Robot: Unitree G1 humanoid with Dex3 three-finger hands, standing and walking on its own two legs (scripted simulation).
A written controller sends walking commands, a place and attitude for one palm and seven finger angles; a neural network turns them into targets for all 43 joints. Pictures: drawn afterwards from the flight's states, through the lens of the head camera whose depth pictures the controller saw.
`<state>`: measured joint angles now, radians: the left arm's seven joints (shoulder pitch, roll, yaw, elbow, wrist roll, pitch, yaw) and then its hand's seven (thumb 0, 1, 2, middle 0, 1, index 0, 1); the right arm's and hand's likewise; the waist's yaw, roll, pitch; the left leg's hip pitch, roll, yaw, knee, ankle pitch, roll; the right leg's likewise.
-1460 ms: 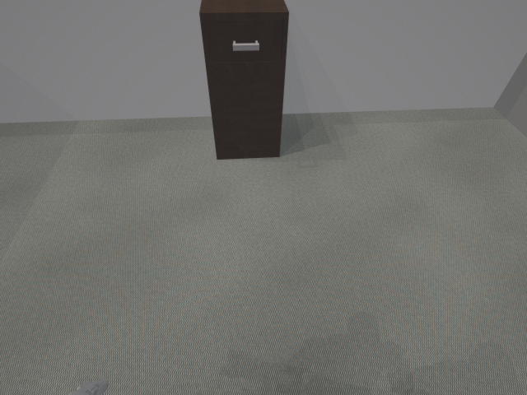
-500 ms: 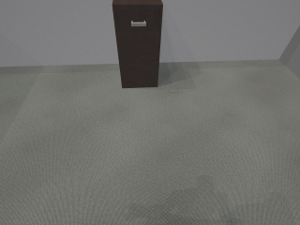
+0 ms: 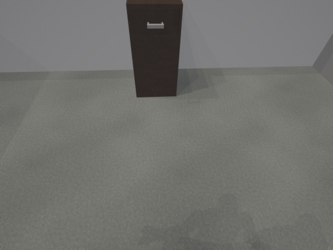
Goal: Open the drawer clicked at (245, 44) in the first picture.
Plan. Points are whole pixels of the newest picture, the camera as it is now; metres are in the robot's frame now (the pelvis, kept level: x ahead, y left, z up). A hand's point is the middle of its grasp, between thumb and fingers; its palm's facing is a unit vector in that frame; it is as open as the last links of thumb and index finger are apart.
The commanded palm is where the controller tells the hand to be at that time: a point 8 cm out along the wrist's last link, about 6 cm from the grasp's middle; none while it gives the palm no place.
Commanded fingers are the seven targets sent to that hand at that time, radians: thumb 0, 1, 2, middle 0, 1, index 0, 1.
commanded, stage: walk to a spot facing it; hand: left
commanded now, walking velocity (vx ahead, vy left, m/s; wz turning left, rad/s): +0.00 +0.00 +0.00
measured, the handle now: (155, 24) +1.51 +0.16 -0.10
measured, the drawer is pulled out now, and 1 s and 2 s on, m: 0.00 0.00 0.00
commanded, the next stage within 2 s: turn to face it in 1.68 s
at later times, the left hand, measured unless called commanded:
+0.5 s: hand out of the picture +0.09 +0.18 -0.19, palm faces -0.11 -0.98 -0.17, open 7.4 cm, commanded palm none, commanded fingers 0.00 0.90 0.90 -0.20 -0.30 -0.20 -0.30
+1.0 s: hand (129, 214) +0.27 +0.14 -0.21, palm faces -0.05 -0.99 -0.10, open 7.4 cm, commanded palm none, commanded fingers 0.00 0.90 0.90 -0.20 -0.30 -0.20 -0.30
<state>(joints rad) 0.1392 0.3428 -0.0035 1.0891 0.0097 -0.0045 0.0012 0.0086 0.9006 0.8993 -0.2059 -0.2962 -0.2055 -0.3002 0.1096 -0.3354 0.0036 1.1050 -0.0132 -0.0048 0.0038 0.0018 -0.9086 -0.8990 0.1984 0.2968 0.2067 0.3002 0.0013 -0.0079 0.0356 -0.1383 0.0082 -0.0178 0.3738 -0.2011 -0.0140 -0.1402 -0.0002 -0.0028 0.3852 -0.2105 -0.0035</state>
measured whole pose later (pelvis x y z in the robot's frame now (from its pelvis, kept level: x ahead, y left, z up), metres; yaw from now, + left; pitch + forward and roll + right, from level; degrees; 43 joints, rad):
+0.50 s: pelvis +0.08 -0.01 -0.01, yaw -6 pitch +0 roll +0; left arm 0.32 0.20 0.03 1.09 0.02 0.02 -0.03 0.01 0.90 0.90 -0.20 -0.30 -0.20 -0.30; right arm 0.40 -0.17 -0.02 1.12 -0.03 -0.05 -0.01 0.00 -0.91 -0.90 0.20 0.30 0.21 0.30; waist -0.03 -0.02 0.03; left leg -0.05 0.04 0.09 0.43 -0.38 -0.02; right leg -0.40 -0.03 -0.04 0.89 -0.45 -0.02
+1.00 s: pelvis +0.29 -0.02 -0.02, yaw -8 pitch -1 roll -3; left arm 0.39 0.15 0.04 1.12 0.03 -0.06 0.00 0.01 0.90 0.90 -0.20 -0.30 -0.20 -0.30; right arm 0.16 -0.15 -0.05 1.00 -0.03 -0.06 0.03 0.00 -0.91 -0.90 0.19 0.30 0.20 0.30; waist 0.02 -0.03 0.02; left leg -0.42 0.11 0.13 0.63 -0.20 0.01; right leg -0.03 -0.01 -0.09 0.50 -0.43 0.02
